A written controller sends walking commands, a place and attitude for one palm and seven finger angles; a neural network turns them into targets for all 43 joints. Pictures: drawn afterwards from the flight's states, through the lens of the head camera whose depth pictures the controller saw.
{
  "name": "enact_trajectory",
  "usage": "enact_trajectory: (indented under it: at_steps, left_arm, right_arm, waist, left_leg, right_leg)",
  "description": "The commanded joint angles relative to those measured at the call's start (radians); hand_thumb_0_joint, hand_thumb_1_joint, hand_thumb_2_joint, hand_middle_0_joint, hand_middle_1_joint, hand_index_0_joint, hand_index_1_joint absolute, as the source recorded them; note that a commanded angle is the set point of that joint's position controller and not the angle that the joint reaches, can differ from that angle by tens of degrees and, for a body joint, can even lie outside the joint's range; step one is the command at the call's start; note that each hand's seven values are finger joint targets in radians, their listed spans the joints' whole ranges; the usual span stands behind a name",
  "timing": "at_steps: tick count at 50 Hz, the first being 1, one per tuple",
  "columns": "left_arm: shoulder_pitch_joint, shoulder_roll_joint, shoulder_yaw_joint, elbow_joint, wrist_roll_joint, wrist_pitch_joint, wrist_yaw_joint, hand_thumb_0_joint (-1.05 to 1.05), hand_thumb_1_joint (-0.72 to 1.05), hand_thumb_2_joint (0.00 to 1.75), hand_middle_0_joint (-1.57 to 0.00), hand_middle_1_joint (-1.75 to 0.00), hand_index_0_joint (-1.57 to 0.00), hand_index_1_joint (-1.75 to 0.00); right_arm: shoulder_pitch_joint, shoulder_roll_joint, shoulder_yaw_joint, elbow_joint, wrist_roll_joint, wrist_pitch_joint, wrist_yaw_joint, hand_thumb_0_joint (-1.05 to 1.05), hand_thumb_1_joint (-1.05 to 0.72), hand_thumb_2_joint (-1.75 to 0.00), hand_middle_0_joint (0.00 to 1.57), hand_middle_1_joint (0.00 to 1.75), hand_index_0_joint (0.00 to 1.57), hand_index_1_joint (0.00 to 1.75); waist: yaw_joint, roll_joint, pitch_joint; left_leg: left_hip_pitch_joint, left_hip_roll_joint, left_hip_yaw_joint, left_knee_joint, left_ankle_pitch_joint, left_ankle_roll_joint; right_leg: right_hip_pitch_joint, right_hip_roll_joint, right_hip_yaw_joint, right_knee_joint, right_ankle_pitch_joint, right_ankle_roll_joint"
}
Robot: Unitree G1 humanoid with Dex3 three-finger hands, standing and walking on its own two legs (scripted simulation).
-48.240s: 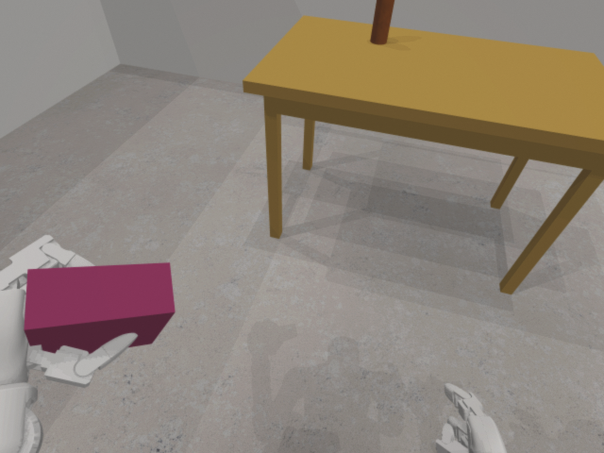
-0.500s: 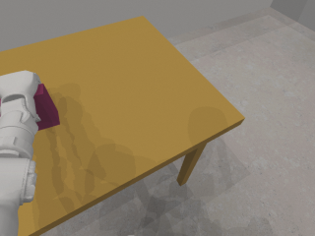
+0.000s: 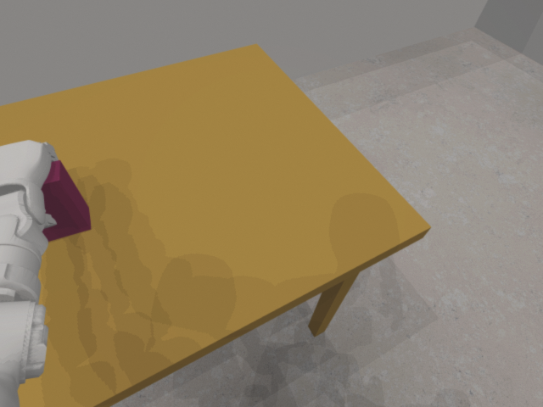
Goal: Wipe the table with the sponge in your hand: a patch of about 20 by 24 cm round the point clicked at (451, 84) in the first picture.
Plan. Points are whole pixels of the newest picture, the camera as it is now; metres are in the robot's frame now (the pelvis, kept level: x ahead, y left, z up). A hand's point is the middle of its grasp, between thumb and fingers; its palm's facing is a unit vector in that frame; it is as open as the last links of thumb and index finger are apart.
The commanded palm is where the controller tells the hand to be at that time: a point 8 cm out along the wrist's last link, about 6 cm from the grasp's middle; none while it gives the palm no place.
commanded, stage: slide back across to the first lane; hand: left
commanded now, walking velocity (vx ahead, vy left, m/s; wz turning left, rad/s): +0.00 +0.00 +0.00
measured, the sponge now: (36, 215) +0.39 +0.38 +0.03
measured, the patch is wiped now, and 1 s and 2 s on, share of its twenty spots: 1.00 1.00 1.00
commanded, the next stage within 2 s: wipe back along the first lane in 0.06 s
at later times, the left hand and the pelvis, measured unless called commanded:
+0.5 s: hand (13, 212) +0.37 +0.39 +0.06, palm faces -0.07 +0.01 -1.00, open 9.3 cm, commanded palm +0.34 +0.37 +0.09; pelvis +0.01 +0.01 +0.00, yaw +1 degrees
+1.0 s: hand (12, 230) +0.34 +0.37 +0.07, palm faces -0.02 +0.00 -1.00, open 9.3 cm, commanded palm +0.29 +0.35 +0.09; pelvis +0.01 +0.02 +0.01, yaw +1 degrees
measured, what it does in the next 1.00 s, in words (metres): stands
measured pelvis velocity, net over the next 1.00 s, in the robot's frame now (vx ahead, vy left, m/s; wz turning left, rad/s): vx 0.01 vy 0.02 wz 0.02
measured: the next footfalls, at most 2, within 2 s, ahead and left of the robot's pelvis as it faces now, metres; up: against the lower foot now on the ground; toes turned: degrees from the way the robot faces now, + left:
none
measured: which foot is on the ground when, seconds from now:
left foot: down 0.00-1.00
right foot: down 0.00-1.00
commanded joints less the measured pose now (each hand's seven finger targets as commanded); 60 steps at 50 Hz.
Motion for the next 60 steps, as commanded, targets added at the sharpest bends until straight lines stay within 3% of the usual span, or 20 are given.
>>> enact_trajectory:
  at_steps: [1,3,5,6,8,11,17,18,22,27,28,32,33,34,37,38,39,47,51,60]
  left_arm:
    - [-0.139,0.385,0.076,-0.067,0.032,0.035,-0.002,0.00,0.10,1.30,-1.20,-1.60,-1.20,-1.60]
    - [-0.132,0.379,0.083,-0.094,0.019,0.022,-0.012,0.00,0.10,1.30,-1.20,-1.60,-1.20,-1.60]
    - [-0.109,0.372,0.074,-0.093,0.015,0.021,-0.021,0.00,0.10,1.30,-1.20,-1.60,-1.20,-1.60]
    - [-0.141,0.356,0.048,-0.104,0.022,0.018,-0.027,0.00,0.10,1.30,-1.20,-1.60,-1.20,-1.60]
    - [-0.145,0.338,0.042,-0.134,0.020,0.005,-0.038,0.00,0.10,1.30,-1.20,-1.60,-1.20,-1.60]
    - [-0.075,0.293,0.015,-0.131,0.015,-0.011,-0.051,0.00,0.10,1.30,-1.20,-1.60,-1.20,-1.60]
    - [0.004,0.197,-0.022,-0.227,-0.023,-0.024,-0.047,0.00,0.10,1.30,-1.20,-1.60,-1.20,-1.60]
    - [0.025,0.180,-0.013,-0.251,-0.037,-0.024,-0.048,0.00,0.10,1.30,-1.20,-1.60,-1.20,-1.60]
    - [0.094,0.150,-0.032,-0.219,-0.059,0.023,-0.041,0.00,0.10,1.30,-1.20,-1.60,-1.20,-1.60]
    - [0.084,0.139,-0.056,-0.221,-0.059,0.061,-0.055,0.00,0.10,1.30,-1.20,-1.60,-1.20,-1.60]
    - [0.096,0.141,-0.040,-0.242,-0.064,0.058,-0.060,0.00,0.10,1.30,-1.20,-1.60,-1.20,-1.60]
    - [0.145,0.102,-0.074,-0.278,-0.069,0.075,-0.070,0.00,0.10,1.30,-1.20,-1.60,-1.20,-1.60]
    - [0.145,0.113,-0.053,-0.307,-0.078,0.072,-0.074,0.00,0.10,1.30,-1.20,-1.60,-1.20,-1.60]
    - [0.158,0.080,-0.083,-0.317,-0.079,0.076,-0.074,0.00,0.10,1.30,-1.20,-1.60,-1.20,-1.60]
    - [0.221,0.054,-0.085,-0.352,-0.089,0.094,-0.072,0.00,0.10,1.30,-1.20,-1.60,-1.20,-1.60]
    - [0.214,0.041,-0.087,-0.397,-0.100,0.094,-0.076,0.00,0.10,1.30,-1.20,-1.60,-1.20,-1.60]
    - [0.227,0.032,-0.099,-0.402,-0.100,0.102,-0.074,0.00,0.10,1.30,-1.20,-1.60,-1.20,-1.60]
    - [0.362,-0.045,-0.132,-0.546,-0.134,0.171,-0.079,0.00,0.10,1.30,-1.20,-1.60,-1.20,-1.60]
    - [0.428,-0.030,-0.109,-0.614,-0.153,0.196,-0.084,0.00,0.10,1.30,-1.20,-1.60,-1.20,-1.60]
    - [0.536,-0.108,-0.152,-0.757,-0.166,0.237,-0.087,0.00,0.10,1.30,-1.20,-1.60,-1.20,-1.60]
  right_arm:
    - [0.041,-0.171,-0.060,-0.079,0.003,-0.016,-0.002,0.00,-0.90,-0.90,0.20,0.30,0.20,0.30]
    - [0.029,-0.169,-0.061,-0.084,0.004,-0.015,-0.002,0.00,-0.90,-0.90,0.20,0.30,0.20,0.30]
    - [0.034,-0.171,-0.063,-0.083,0.005,-0.013,-0.001,0.00,-0.90,-0.90,0.20,0.30,0.20,0.30]
    - [0.033,-0.173,-0.064,-0.082,0.006,-0.013,-0.005,0.00,-0.90,-0.90,0.20,0.30,0.20,0.30]
    - [0.025,-0.169,-0.067,-0.084,0.007,-0.016,-0.007,0.00,-0.90,-0.90,0.20,0.30,0.20,0.30]
    - [0.031,-0.169,-0.069,-0.080,0.006,-0.016,-0.007,0.00,-0.90,-0.90,0.20,0.30,0.20,0.30]
    - [-0.001,-0.159,-0.076,-0.098,0.008,-0.015,-0.009,0.00,-0.90,-0.90,0.20,0.30,0.20,0.30]
    - [-0.011,-0.152,-0.078,-0.104,0.009,-0.019,-0.009,0.00,-0.90,-0.90,0.20,0.30,0.20,0.30]
    - [-0.023,-0.159,-0.071,-0.104,0.014,-0.014,-0.007,0.00,-0.90,-0.90,0.20,0.30,0.20,0.30]
    - [-0.045,-0.161,-0.060,-0.108,0.017,-0.013,-0.011,0.00,-0.90,-0.90,0.20,0.30,0.20,0.30]
    - [-0.055,-0.157,-0.059,-0.113,0.016,-0.016,-0.010,0.00,-0.90,-0.90,0.20,0.30,0.20,0.30]
    - [-0.068,-0.152,-0.055,-0.133,0.019,-0.019,-0.009,0.00,-0.90,-0.90,0.20,0.30,0.20,0.30]
    - [-0.084,-0.152,-0.052,-0.139,0.019,-0.020,-0.010,0.00,-0.90,-0.90,0.20,0.30,0.20,0.30]
    - [-0.075,-0.150,-0.056,-0.137,0.018,-0.021,-0.010,0.00,-0.90,-0.90,0.20,0.30,0.20,0.30]
    - [-0.094,-0.146,-0.055,-0.151,0.020,-0.024,-0.007,0.00,-0.90,-0.90,0.20,0.30,0.20,0.30]
    - [-0.115,-0.144,-0.051,-0.161,0.020,-0.027,-0.008,0.00,-0.90,-0.90,0.20,0.30,0.20,0.30]
    - [-0.106,-0.145,-0.054,-0.157,0.020,-0.027,-0.007,0.00,-0.90,-0.90,0.20,0.30,0.20,0.30]
    - [-0.166,-0.133,-0.048,-0.180,0.023,-0.038,0.002,0.00,-0.90,-0.90,0.20,0.30,0.20,0.30]
    - [-0.192,-0.131,-0.039,-0.189,0.023,-0.044,0.002,0.00,-0.90,-0.90,0.20,0.30,0.20,0.30]
    - [-0.244,-0.117,-0.032,-0.201,0.020,-0.061,0.008,0.00,-0.90,-0.90,0.20,0.30,0.20,0.30]
  waist:
    - [0.063,0.000,-0.275]
    - [0.071,0.004,-0.290]
    - [0.062,-0.010,-0.282]
    - [0.043,-0.007,-0.265]
    - [0.046,0.018,-0.261]
    - [0.043,0.000,-0.255]
    - [0.052,0.009,-0.252]
    - [0.063,0.017,-0.259]
    - [0.058,-0.042,-0.199]
    - [0.061,-0.040,-0.173]
    - [0.077,-0.024,-0.193]
    - [0.075,-0.041,-0.183]
    - [0.088,-0.015,-0.199]
    - [0.077,-0.016,-0.195]
    - [0.086,-0.047,-0.174]
    - [0.093,-0.022,-0.184]
    - [0.086,-0.028,-0.179]
    - [0.100,-0.037,-0.153]
    - [0.110,-0.051,-0.154]
    - [0.117,-0.039,-0.124]
  left_leg:
    - [0.142,-0.009,-0.010,-0.061,0.423,-0.005]
    - [0.156,-0.007,-0.009,-0.064,0.467,-0.004]
    - [0.166,-0.010,-0.005,-0.060,0.455,-0.001]
    - [0.167,-0.010,-0.003,-0.061,0.440,0.002]
    - [0.191,-0.006,-0.007,-0.065,0.472,0.003]
    - [0.200,-0.007,-0.006,-0.057,0.470,0.003]
    - [0.244,0.003,-0.017,-0.063,0.496,-0.003]
    - [0.259,0.008,-0.024,-0.068,0.541,-0.006]
    - [0.221,0.004,-0.023,-0.081,0.453,-0.007]
    - [0.216,0.002,-0.028,-0.106,0.396,-0.009]
    - [0.230,0.007,-0.035,-0.112,0.436,-0.012]
    - [0.238,0.007,-0.040,-0.115,0.413,-0.017]
    - [0.248,0.011,-0.047,-0.122,0.443,-0.019]
    - [0.267,0.010,-0.045,-0.114,0.451,-0.020]
    - [0.261,0.014,-0.053,-0.124,0.436,-0.026]
    - [0.273,0.019,-0.060,-0.131,0.465,-0.029]
    - [0.287,0.019,-0.063,-0.124,0.465,-0.030]
    - [0.315,0.026,-0.077,-0.138,0.495,-0.043]
    - [0.316,0.025,-0.076,-0.147,0.508,-0.044]
    - [0.357,0.038,-0.092,-0.155,0.541,-0.054]
  right_leg:
    - [0.233,-0.001,-0.038,-0.023,0.393,-0.076]
    - [0.262,-0.005,-0.031,-0.025,0.446,-0.079]
    - [0.263,-0.004,-0.035,-0.031,0.443,-0.073]
    - [0.248,-0.004,-0.033,-0.039,0.438,-0.072]
    - [0.239,-0.006,-0.029,-0.045,0.455,-0.079]
    - [0.231,-0.003,-0.036,-0.044,0.454,-0.077]
    - [0.204,-0.001,-0.047,-0.048,0.417,-0.081]
    - [0.206,-0.001,-0.047,-0.048,0.427,-0.085]
    - [0.201,-0.001,-0.058,-0.058,0.372,-0.080]
    - [0.195,-0.006,-0.060,-0.067,0.311,-0.083]
    - [0.208,-0.006,-0.057,-0.064,0.326,-0.090]
    - [0.207,-0.003,-0.064,-0.069,0.294,-0.086]
    - [0.218,-0.005,-0.057,-0.070,0.306,-0.091]
    - [0.208,-0.002,-0.064,-0.067,0.305,-0.088]
    - [0.207,-0.003,-0.069,-0.073,0.281,-0.086]
    - [0.211,-0.004,-0.063,-0.075,0.289,-0.090]
    - [0.205,-0.002,-0.070,-0.071,0.281,-0.087]
    - [0.228,-0.007,-0.074,-0.080,0.281,-0.082]
    - [0.270,-0.010,-0.073,-0.083,0.313,-0.080]
    - [0.265,-0.012,-0.078,-0.088,0.304,-0.076]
